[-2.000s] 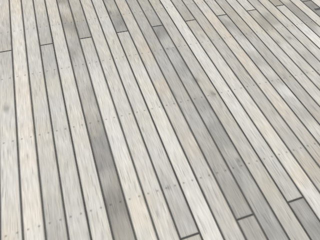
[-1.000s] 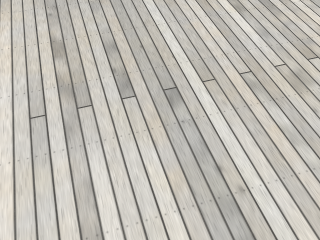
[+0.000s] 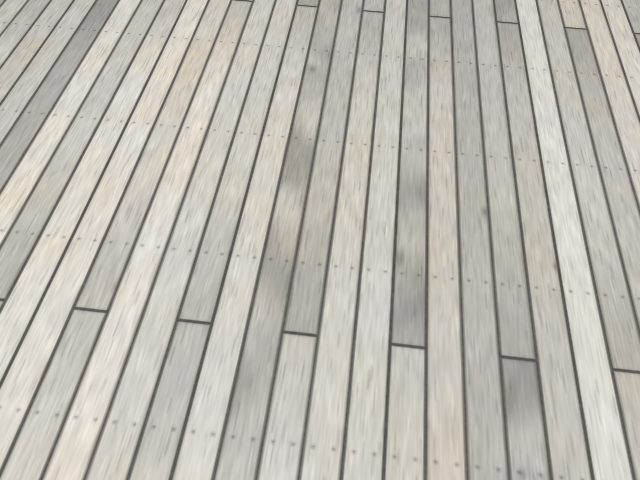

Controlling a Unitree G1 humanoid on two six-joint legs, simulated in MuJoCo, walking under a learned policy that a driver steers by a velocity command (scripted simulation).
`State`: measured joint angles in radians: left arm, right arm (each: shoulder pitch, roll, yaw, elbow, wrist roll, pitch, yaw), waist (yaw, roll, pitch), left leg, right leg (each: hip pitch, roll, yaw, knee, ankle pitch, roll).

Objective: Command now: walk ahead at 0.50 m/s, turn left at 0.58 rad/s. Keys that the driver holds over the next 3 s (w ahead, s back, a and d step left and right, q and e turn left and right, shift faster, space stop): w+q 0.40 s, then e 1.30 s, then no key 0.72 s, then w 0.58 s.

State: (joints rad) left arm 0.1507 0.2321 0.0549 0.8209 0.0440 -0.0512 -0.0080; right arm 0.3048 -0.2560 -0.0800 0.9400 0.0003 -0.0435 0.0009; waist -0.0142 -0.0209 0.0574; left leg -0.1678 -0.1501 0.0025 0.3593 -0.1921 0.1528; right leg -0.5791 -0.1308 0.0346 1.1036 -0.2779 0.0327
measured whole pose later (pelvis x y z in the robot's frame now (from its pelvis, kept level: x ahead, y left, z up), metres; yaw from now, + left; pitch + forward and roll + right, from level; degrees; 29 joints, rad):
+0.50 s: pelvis +0.28 -0.04 +0.00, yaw +16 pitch +1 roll +0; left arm 0.22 0.25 0.04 0.79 0.03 -0.08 0.00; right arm 0.26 -0.31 -0.07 0.81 -0.03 -0.03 0.02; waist -0.01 0.05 0.05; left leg -0.45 -0.05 -0.07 1.13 -0.37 0.05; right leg -0.27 0.01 -0.07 0.42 -0.17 -0.04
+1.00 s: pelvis +0.36 +0.00 +0.00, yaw +3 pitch +0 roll +0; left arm 0.23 0.29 0.08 0.80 0.02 0.07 -0.02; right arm 0.18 -0.23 -0.02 0.77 -0.03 -0.01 -0.05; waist 0.01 -0.03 0.05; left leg -0.28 0.03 0.13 0.42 -0.15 0.05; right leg -0.46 0.00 -0.02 1.01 -0.43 0.02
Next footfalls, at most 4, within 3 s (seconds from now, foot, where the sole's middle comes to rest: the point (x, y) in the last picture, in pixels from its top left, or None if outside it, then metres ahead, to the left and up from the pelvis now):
0.32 right None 0.38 -0.12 -0.78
0.74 left None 0.44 0.11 -0.78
1.16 right None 0.38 -0.11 -0.78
1.68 left None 0.43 0.07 -0.78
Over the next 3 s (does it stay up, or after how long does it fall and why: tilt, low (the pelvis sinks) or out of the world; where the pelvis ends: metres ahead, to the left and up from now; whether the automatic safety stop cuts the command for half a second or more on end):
stays up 0.50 -0.04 0.00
